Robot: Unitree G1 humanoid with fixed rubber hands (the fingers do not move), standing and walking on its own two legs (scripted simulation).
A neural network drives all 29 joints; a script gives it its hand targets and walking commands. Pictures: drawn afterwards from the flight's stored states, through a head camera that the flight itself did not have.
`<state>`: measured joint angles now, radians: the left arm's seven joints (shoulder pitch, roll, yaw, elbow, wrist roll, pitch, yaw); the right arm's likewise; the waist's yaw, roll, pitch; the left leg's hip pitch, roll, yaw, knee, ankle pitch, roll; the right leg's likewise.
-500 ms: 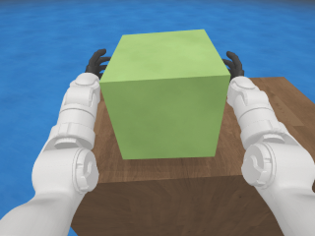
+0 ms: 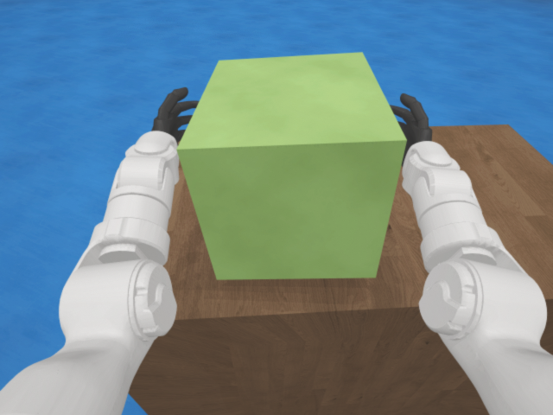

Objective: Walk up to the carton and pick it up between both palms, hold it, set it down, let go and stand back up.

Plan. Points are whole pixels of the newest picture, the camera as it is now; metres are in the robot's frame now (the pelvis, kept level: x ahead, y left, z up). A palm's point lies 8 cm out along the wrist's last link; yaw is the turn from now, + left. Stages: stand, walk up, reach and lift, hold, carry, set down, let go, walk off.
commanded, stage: set down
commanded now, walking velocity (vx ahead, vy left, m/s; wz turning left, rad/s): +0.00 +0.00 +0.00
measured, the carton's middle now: (292, 162) +0.50 -0.05 +0.15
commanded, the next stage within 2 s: none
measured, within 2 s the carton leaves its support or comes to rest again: rests again in 0.84 s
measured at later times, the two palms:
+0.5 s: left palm (173, 145) +0.47 +0.13 +0.20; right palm (409, 160) +0.43 -0.21 +0.19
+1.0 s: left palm (175, 150) +0.46 +0.13 +0.20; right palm (410, 166) +0.43 -0.22 +0.18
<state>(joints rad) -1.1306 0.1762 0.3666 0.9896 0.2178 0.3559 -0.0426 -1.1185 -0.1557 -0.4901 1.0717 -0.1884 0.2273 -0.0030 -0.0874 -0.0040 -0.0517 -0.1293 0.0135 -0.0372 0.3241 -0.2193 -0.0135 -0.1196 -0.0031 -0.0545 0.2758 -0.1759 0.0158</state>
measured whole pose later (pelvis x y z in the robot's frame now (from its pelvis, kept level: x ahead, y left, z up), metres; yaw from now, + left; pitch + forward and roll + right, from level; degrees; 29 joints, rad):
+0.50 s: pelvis +0.01 +0.00 +0.00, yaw +0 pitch +2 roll -1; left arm -1.13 0.13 0.40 0.99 0.26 0.33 -0.04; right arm -1.03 -0.14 -0.52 1.00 -0.23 0.18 0.02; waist -0.08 0.00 -0.04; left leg -0.13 0.01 -0.04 0.32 -0.23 -0.01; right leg -0.12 0.00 -0.05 0.28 -0.18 0.03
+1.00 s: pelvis +0.01 +0.00 +0.00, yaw +0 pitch +2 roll -1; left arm -1.12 0.11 0.46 0.99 0.30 0.28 -0.05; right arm -1.00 -0.11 -0.58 0.94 -0.29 0.16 0.04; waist -0.07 0.00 -0.03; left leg -0.13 0.01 -0.04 0.32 -0.23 -0.01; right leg -0.12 0.00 -0.05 0.28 -0.18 0.03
